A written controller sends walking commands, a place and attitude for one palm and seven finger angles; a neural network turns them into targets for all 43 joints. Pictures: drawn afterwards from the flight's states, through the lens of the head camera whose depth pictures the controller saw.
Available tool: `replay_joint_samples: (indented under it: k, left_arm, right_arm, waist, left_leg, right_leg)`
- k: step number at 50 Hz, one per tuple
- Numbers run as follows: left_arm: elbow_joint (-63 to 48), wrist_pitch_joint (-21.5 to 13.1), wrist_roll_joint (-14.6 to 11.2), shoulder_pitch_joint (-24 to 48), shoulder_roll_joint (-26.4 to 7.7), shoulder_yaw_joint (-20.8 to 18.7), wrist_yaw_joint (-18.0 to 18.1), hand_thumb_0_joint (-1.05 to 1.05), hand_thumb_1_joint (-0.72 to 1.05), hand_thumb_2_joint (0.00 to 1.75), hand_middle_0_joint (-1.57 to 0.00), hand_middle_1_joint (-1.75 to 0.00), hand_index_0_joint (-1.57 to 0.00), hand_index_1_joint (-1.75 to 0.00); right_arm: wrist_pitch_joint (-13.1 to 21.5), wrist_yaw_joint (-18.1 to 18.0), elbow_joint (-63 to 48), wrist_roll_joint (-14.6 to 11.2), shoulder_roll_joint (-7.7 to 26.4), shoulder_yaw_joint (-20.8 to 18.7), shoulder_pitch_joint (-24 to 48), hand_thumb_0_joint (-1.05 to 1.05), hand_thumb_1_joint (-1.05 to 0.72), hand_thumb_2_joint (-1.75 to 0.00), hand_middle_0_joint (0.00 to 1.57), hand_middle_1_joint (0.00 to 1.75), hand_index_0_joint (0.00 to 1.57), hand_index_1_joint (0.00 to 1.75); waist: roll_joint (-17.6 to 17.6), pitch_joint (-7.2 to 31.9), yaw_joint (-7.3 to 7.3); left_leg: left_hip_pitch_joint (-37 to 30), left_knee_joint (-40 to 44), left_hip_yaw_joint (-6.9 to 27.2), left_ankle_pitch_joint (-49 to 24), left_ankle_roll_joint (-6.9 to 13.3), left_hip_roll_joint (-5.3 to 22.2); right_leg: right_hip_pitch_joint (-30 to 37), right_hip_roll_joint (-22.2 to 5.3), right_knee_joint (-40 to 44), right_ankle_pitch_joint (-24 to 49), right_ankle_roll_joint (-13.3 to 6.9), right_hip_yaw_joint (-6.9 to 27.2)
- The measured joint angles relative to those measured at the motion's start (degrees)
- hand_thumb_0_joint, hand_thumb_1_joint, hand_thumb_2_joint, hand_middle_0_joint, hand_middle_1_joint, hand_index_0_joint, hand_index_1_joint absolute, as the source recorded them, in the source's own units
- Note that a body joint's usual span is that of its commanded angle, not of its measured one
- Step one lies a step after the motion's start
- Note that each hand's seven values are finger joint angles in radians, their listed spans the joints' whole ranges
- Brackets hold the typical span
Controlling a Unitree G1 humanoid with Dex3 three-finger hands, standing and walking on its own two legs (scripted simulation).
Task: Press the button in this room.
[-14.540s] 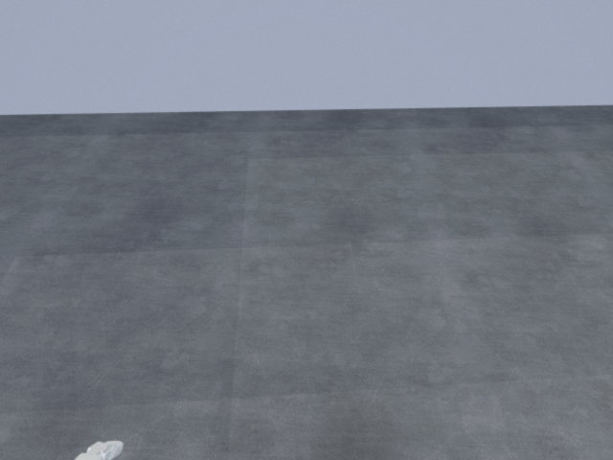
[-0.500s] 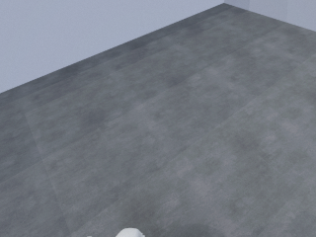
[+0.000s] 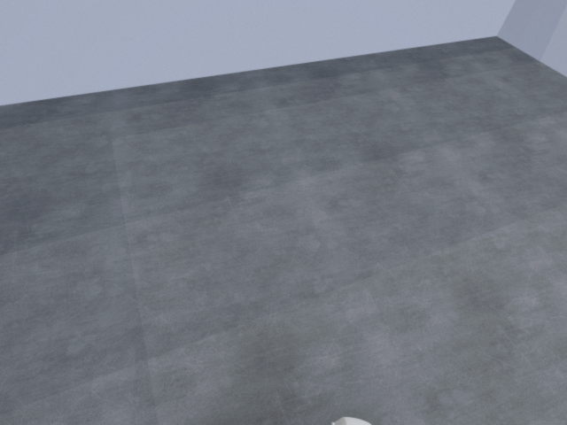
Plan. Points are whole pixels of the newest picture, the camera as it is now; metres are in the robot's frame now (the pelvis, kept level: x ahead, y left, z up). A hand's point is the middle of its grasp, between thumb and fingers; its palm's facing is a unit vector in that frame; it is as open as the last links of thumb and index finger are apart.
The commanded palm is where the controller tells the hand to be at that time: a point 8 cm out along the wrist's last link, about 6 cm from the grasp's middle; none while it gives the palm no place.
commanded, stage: turn or walk to find it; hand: left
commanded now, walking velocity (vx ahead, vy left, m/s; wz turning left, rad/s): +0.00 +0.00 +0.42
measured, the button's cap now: out of the picture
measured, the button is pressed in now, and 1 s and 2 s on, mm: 0 0 0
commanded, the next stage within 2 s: stand and wait in 1.34 s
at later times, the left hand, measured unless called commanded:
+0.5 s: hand out of the picture +0.01 +0.14 -0.15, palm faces +0.23 -0.93 -0.27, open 7.4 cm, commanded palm none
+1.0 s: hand out of the picture -0.09 +0.19 -0.17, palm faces +0.46 -0.85 -0.26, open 7.4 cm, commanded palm none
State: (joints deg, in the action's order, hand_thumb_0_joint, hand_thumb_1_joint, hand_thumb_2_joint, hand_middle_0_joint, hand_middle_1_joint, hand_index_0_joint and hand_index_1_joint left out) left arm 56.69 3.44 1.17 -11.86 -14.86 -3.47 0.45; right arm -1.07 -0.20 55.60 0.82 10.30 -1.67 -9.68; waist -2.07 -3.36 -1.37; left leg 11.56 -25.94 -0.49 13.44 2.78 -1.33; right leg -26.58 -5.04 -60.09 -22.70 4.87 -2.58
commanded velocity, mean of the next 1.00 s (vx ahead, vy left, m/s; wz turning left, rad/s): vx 0.00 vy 0.00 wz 0.42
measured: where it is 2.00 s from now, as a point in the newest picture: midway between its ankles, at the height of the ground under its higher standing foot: outside the picture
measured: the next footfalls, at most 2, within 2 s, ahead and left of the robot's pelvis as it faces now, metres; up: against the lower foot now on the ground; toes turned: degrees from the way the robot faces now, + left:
right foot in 0.26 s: +0.03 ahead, -0.14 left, +0.00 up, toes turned +3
left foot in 0.74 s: -0.07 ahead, +0.09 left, +0.00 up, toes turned +24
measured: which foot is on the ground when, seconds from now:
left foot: down 0.00-0.26, up 0.28-0.72, down 0.74-1.00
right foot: up 0.00-0.24, down 0.26-0.74, up 0.76-1.00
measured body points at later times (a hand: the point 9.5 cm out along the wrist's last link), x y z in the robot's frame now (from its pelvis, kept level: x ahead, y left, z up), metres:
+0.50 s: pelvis -0.03 -0.06 +0.00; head +0.01 -0.09 +0.45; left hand +0.00 +0.19 -0.13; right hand +0.05 -0.31 -0.17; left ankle -0.09 +0.10 -0.65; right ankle -0.01 -0.14 -0.74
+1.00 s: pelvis -0.05 -0.03 +0.00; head -0.03 -0.02 +0.44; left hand -0.11 +0.23 -0.15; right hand +0.14 -0.21 -0.14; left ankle -0.11 +0.08 -0.74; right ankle +0.01 -0.16 -0.70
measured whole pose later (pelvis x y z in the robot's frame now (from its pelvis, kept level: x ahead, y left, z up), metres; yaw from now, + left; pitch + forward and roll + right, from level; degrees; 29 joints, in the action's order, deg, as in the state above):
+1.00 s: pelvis -0.05 -0.03 +0.00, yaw +26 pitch -1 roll +0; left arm 55.1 3.1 0.9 -10.4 -14.4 -3.1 0.4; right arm -1.4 0.0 54.7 1.2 11.4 -2.1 -7.9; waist -0.9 -4.2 -1.1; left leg 12.1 -27.9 1.6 15.1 0.1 -0.3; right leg -23.9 -4.5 -52.5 -26.4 4.7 -2.9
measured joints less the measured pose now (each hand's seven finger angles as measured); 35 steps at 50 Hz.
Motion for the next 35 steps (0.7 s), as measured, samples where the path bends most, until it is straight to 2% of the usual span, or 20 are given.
replay_joint_samples:
  k: [5,9,12,13,15,17,19,22,25,28,32,35]
  left_arm:
    - [-1.5,-0.1,-0.1,2.4,1.0,0.3,0.2,0.0,0.91,0.89,-0.2,-0.3,-0.2,-0.3]
    - [-2.8,-0.5,-0.3,4.2,2.2,0.7,0.3,0.0,0.91,0.89,-0.2,-0.3,-0.2,-0.3]
    - [-3.8,-1.5,-0.5,4.9,3.0,1.2,0.3,0.0,0.91,0.89,-0.2,-0.3,-0.2,-0.3]
    - [-4.2,-2.0,-0.4,4.8,3.3,1.3,0.3,0.0,0.91,0.89,-0.2,-0.3,-0.2,-0.3]
    - [-4.4,-2.7,-0.1,4.7,4.4,1.7,0.5,0.0,0.91,0.89,-0.2,-0.3,-0.2,-0.3]
    - [-4.8,-2.8,0.0,3.8,5.0,1.8,0.5,0.0,0.91,0.89,-0.2,-0.3,-0.2,-0.3]
    - [-4.6,-2.6,0.0,2.9,5.4,1.9,0.6,0.0,0.91,0.89,-0.2,-0.3,-0.2,-0.3]
    - [-3.8,-2.6,0.1,1.7,5.7,1.9,0.7,0.0,0.91,0.89,-0.2,-0.3,-0.2,-0.3]
    - [-3.2,-2.9,0.2,0.6,5.8,1.9,0.6,0.0,0.9,0.89,-0.21,-0.3,-0.2,-0.3]
    - [-2.6,-3.0,0.4,-0.4,5.6,1.9,0.5,0.0,0.9,0.89,-0.21,-0.3,-0.2,-0.3]
    - [-1.7,-2.9,0.8,-1.5,4.5,1.5,0.3,0.0,0.9,0.89,-0.21,-0.3,-0.21,-0.3]
    - [-0.7,-2.6,0.7,-2.3,3.2,1.0,0.3,0.0,0.9,0.89,-0.21,-0.3,-0.21,-0.3]
  right_arm:
    - [-0.3,0.1,-0.2,0.3,-0.1,-0.5,-1.0,0.0,-0.91,-0.89,0.21,0.3,0.2,0.3]
    - [-0.8,0.2,-0.1,0.5,0.5,-1.0,-2.1,0.0,-0.91,-0.89,0.21,0.3,0.2,0.3]
    - [-1.3,0.2,0.2,0.4,1.2,-1.6,-3.3,0.0,-0.91,-0.89,0.21,0.3,0.2,0.3]
    - [-1.4,0.3,0.2,0.2,1.5,-1.8,-3.7,0.0,-0.91,-0.89,0.21,0.3,0.2,0.3]
    - [-2.1,0.3,0.7,0.1,2.3,-2.4,-3.9,0.0,-0.91,-0.89,0.2,0.3,0.2,0.3]
    - [-3.0,0.5,1.1,0.3,2.7,-2.9,-4.3,0.0,-0.91,-0.89,0.2,0.3,0.2,0.3]
    - [-3.4,0.9,1.3,0.5,3.3,-3.2,-4.6,0.0,-0.91,-0.89,0.2,0.3,0.2,0.3]
    - [-3.4,1.2,1.5,0.5,3.9,-3.5,-5.1,0.0,-0.91,-0.89,0.2,0.3,0.2,0.3]
    - [-3.7,1.2,2.0,0.5,4.0,-3.4,-5.2,0.0,-0.91,-0.89,0.2,0.3,0.2,0.3]
    - [-3.9,1.1,2.6,0.4,4.0,-3.0,-4.5,0.0,-0.91,-0.89,0.2,0.3,0.2,0.3]
    - [-3.5,0.9,2.5,-0.1,3.7,-2.3,-2.2,0.0,-0.91,-0.89,0.2,0.3,0.19,0.3]
    - [-2.4,0.8,1.5,-0.4,3.3,-1.7,-0.3,0.0,-0.91,-0.89,0.2,0.3,0.19,0.3]
  waist:
    - [0.8,0.2,1.26]
    - [2.0,0.2,2.61]
    - [3.0,0.4,3.18]
    - [3.3,0.6,3.11]
    - [4.9,0.0,3.29]
    - [4.8,-0.1,3.14]
    - [4.9,-0.1,3.18]
    - [4.8,-0.2,3.31]
    - [4.2,-0.3,2.91]
    - [3.5,-0.5,2.14]
    - [2.1,-1.3,0.71]
    - [1.1,-1.5,-0.01]
  left_leg:
    - [1.1,0.5,2.0,-1.3,-0.2,-1.1]
    - [3.0,-0.7,3.8,-1.6,-1.1,-1.6]
    - [5.2,-3.1,5.3,-1.2,-2.2,-2.2]
    - [6.3,-4.7,5.8,-0.6,-2.7,-2.4]
    - [9.3,-12.5,6.2,7.1,-3.4,-2.3]
    - [13.1,-24.1,5.0,11.3,-3.8,-2.5]
    - [15.9,-33.5,3.8,10.1,-4.4,-1.5]
    - [17.0,-39.5,2.9,7.5,-5.6,0.7]
    - [15.6,-38.8,2.7,7.6,-6.5,2.3]
    - [13.0,-33.9,2.0,9.7,-7.0,3.4]
    - [8.6,-23.8,-0.2,12.7,-6.7,3.7]
    - [4.4,-13.2,-2.3,9.6,-6.1,3.2]
  right_leg:
    - [2.3,0.8,5.4,-1.5,0.2,1.1]
    - [5.6,2.2,13.3,-2.6,-0.5,1.2]
    - [10.2,3.2,24.4,2.3,-1.1,0.5]
    - [11.7,3.3,28.2,4.4,-2.0,0.1]
    - [11.8,3.7,27.8,5.3,-5.1,-1.5]
    - [12.4,3.0,28.2,5.5,-6.7,-2.6]
    - [13.4,2.4,29.8,6.2,-7.1,-3.6]
    - [14.3,1.6,31.4,7.0,-7.2,-5.3]
    - [14.5,0.7,31.8,7.0,-7.2,-6.9]
    - [14.3,-0.2,31.6,6.9,-7.0,-8.3]
    - [13.2,-1.7,30.1,6.4,-6.3,-9.8]
    - [11.9,-3.0,27.5,5.4,-5.2,-11.1]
